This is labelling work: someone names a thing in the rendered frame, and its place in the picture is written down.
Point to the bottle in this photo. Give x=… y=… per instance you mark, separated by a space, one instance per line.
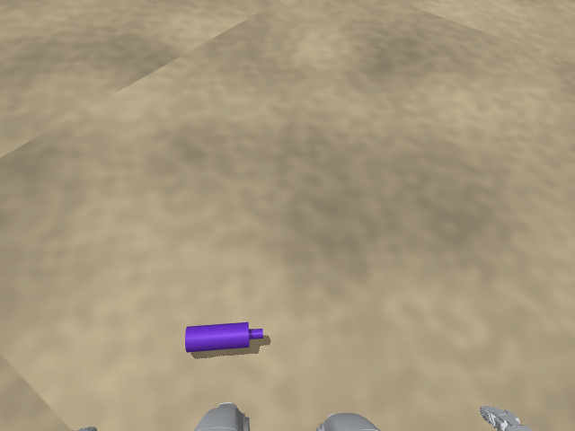
x=220 y=336

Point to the right robot hand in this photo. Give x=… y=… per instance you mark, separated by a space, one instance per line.
x=502 y=420

